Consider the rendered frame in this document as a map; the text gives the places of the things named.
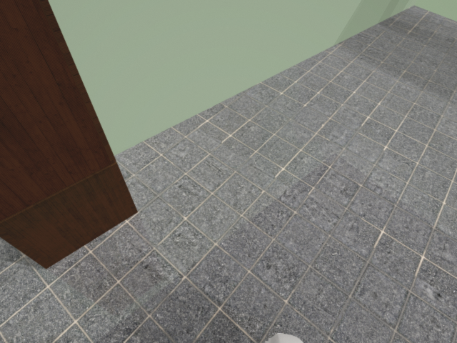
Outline cupboard door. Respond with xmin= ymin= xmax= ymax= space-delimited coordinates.
xmin=0 ymin=0 xmax=111 ymax=221

